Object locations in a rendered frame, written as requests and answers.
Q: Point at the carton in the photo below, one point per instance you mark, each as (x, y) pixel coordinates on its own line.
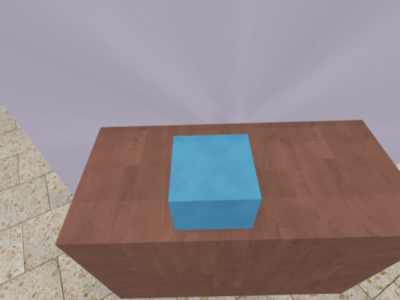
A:
(213, 182)

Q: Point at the pedestal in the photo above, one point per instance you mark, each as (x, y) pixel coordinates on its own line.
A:
(328, 220)

